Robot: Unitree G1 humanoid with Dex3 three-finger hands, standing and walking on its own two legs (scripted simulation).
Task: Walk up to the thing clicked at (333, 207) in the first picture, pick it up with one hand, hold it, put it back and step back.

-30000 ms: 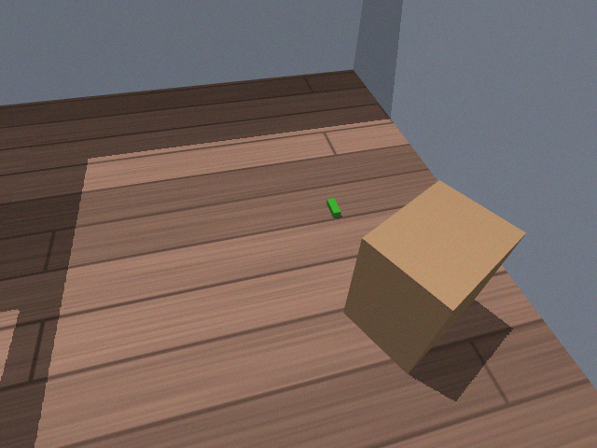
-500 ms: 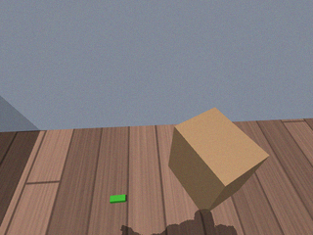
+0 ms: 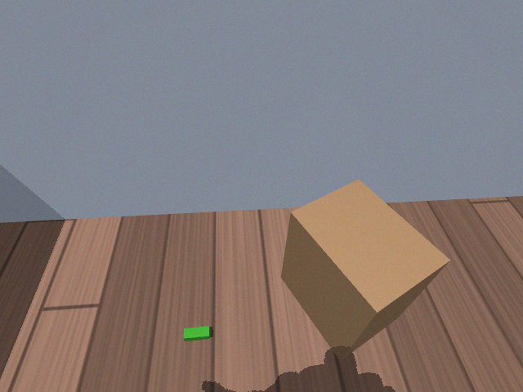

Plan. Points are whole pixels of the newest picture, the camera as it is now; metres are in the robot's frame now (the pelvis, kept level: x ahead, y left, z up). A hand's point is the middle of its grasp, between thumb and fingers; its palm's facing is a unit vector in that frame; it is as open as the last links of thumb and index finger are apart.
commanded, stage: walk up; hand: left
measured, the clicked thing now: (197, 333) +0.46 +0.23 -0.77
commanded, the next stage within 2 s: stand in 0.04 s
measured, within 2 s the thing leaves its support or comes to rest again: neither
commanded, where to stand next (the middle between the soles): +0.06 -0.01 m, yaw +0 degrees
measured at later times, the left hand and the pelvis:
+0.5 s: hand out of the picture +0.07 +0.25 -0.15, palm faces -0.01 -0.94 -0.35, open 7.4 cm; pelvis -0.01 -0.01 +0.00, yaw +0 degrees
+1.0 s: hand out of the picture +0.07 +0.24 -0.15, palm faces -0.02 -0.94 -0.35, open 7.4 cm; pelvis +0.00 -0.01 +0.00, yaw +0 degrees
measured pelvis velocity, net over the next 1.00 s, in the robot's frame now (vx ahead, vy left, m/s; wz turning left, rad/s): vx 0.00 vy -0.01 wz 0.00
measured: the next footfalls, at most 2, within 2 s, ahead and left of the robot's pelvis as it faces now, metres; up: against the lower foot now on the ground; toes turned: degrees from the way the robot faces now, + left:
none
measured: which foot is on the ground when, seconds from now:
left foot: down 0.00-1.00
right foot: down 0.00-1.00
